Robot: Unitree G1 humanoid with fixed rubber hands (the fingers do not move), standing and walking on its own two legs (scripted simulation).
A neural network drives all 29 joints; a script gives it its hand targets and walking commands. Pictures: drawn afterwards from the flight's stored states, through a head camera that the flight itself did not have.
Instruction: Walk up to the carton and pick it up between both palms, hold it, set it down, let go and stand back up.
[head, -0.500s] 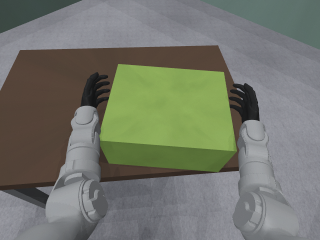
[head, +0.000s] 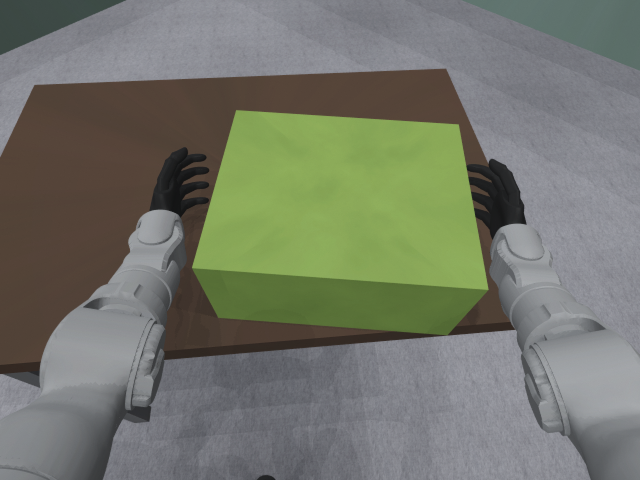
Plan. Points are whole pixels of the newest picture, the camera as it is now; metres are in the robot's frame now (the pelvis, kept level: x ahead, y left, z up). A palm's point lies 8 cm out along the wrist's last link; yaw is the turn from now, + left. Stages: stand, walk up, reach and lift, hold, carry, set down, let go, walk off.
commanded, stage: set down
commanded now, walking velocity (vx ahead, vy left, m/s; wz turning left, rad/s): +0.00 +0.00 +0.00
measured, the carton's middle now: (339, 220) +0.45 +0.02 +0.01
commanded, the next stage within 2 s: none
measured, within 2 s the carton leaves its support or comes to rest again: neither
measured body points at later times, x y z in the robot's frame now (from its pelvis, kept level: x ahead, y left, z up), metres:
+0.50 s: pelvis -0.04 -0.01 -0.01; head +0.06 +0.01 +0.42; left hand +0.44 +0.26 +0.09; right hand +0.46 -0.25 +0.10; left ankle +0.01 +0.13 -0.73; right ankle -0.02 -0.11 -0.73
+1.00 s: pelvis -0.03 -0.01 +0.01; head +0.05 +0.02 +0.45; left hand +0.44 +0.27 +0.16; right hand +0.46 -0.25 +0.17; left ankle +0.01 +0.13 -0.73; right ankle -0.02 -0.11 -0.73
